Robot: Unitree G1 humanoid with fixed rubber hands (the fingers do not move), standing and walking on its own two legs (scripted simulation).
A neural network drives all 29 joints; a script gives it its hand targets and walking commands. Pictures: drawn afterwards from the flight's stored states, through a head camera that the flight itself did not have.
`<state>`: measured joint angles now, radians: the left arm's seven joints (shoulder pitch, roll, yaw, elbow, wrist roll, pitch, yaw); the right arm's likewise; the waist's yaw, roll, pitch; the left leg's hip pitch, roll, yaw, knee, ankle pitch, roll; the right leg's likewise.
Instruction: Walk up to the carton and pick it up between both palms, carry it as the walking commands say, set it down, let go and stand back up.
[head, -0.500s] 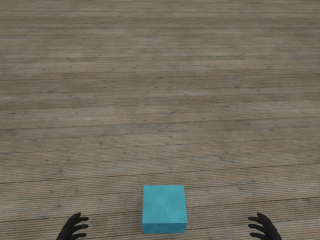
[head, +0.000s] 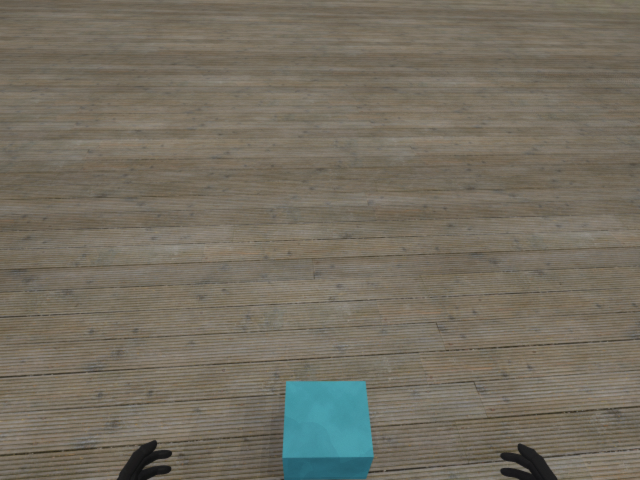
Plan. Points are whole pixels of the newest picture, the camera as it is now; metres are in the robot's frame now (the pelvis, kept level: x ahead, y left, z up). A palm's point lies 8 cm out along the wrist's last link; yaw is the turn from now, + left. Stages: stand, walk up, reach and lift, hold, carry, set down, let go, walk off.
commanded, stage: stand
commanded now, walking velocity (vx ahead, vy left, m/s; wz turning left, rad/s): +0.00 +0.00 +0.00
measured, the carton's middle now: (325, 429) +0.47 -0.01 -0.68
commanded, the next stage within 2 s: none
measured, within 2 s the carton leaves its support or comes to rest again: neither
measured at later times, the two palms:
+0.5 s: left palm out of the picture +0.09 +0.26 -0.10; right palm out of the picture +0.09 -0.27 -0.08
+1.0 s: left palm out of the picture +0.06 +0.27 -0.11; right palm out of the picture +0.07 -0.27 -0.09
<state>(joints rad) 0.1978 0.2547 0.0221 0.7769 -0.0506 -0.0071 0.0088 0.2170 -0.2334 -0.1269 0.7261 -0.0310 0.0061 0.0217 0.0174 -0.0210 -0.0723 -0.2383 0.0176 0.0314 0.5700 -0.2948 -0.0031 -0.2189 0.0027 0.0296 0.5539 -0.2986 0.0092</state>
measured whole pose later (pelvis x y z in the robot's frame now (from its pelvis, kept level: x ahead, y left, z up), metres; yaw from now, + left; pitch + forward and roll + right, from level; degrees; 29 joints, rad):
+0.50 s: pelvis -0.02 +0.00 +0.00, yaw +0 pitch -4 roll +0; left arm 0.20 0.26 0.02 0.87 -0.05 -0.02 0.01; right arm 0.22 -0.23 -0.13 0.81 -0.03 -0.01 0.02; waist 0.02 -0.02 -0.07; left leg -0.24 0.02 0.03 0.57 -0.26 0.00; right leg -0.22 0.00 0.03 0.55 -0.27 0.01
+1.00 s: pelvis -0.03 +0.00 +0.00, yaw +0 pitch -5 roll +0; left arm 0.20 0.27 0.02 0.95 -0.05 -0.03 0.01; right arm 0.23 -0.23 -0.13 0.88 -0.03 -0.01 0.02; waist 0.02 -0.02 -0.07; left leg -0.24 0.02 0.03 0.57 -0.25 0.00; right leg -0.22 0.00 0.03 0.55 -0.25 0.01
